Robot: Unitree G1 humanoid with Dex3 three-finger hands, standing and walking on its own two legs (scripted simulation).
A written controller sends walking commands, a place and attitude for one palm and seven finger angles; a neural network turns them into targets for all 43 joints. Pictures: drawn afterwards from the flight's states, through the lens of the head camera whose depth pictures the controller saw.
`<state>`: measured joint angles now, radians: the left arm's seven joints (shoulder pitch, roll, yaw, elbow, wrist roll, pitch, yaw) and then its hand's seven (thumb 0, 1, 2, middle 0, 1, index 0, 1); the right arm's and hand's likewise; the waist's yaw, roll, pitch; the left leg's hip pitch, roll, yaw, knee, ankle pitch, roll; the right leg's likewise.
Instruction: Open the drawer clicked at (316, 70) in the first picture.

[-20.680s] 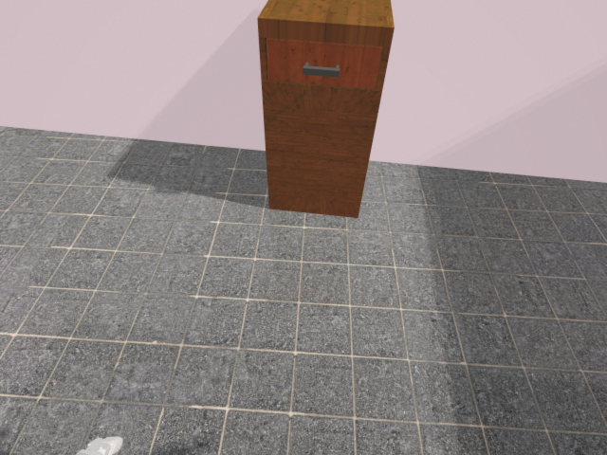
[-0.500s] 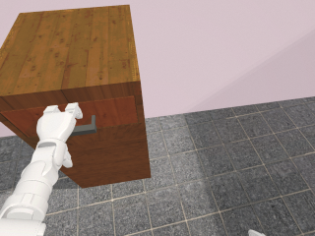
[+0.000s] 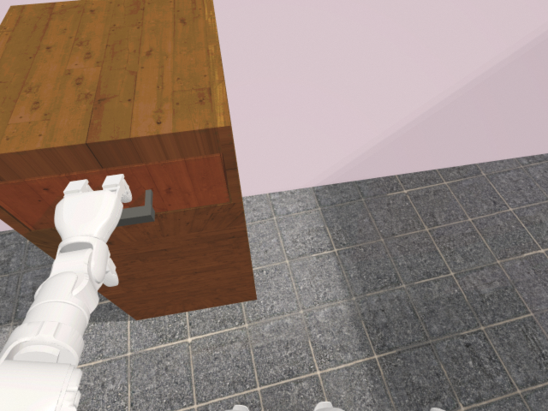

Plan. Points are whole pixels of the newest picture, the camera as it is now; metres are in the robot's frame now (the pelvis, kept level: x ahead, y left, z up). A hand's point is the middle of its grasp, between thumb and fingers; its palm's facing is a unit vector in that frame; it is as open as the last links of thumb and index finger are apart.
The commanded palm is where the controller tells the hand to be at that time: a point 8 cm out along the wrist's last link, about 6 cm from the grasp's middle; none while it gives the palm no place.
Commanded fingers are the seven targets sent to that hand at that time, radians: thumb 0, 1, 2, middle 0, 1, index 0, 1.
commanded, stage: lower the fingers behind the handle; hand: left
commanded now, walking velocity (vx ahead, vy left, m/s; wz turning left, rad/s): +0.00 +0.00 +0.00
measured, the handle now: (118, 208) +0.44 +0.29 -0.02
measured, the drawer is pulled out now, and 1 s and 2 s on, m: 0.00 0.00 0.00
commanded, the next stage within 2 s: lift the fingers back up to retry in 0.76 s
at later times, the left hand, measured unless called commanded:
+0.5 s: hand (106, 230) +0.39 +0.29 -0.01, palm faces -0.01 +0.01 -1.00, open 13.8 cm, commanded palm +0.37 +0.30 +0.01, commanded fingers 0.00 -0.50 0.30 -0.30 -1.20 -0.30 -1.20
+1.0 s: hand (105, 230) +0.39 +0.29 -0.01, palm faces -0.04 +0.00 -1.00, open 13.7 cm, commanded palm +0.37 +0.30 +0.04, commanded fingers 0.00 -0.50 0.30 -0.30 -1.20 -0.30 -1.20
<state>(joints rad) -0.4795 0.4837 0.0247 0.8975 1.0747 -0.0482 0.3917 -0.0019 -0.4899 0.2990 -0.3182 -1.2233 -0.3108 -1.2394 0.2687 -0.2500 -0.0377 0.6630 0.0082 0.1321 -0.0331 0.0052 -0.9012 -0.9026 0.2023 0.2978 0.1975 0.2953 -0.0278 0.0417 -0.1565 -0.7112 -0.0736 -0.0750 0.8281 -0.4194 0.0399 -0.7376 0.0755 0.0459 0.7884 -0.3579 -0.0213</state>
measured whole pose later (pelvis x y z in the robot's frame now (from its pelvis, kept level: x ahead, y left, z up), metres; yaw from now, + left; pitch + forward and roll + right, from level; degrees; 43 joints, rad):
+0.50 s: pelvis -0.03 +0.00 -0.02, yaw +0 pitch +20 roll -1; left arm -0.58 0.52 0.02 0.96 1.07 -0.07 0.44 0.00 -0.49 0.30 -0.31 -1.32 -0.31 -1.27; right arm 0.29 -0.26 -0.02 0.66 0.01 0.13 -0.03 0.00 -0.90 -0.90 0.20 0.30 0.20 0.30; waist -0.04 0.04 -0.18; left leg -0.88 -0.08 -0.07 0.97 -0.44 0.04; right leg -0.90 0.08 0.04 0.92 -0.37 -0.02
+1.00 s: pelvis -0.03 +0.00 -0.02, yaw +0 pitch +20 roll -1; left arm -0.59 0.54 0.03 0.96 1.06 -0.07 0.39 0.00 -0.49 0.30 -0.30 -1.32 -0.32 -1.25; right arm 0.30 -0.26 -0.02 0.65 0.02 0.12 -0.05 0.01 -0.90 -0.90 0.20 0.30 0.20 0.30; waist -0.05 0.04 -0.17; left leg -0.89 -0.07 -0.07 0.97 -0.43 0.04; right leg -0.91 0.08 0.04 0.92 -0.36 -0.01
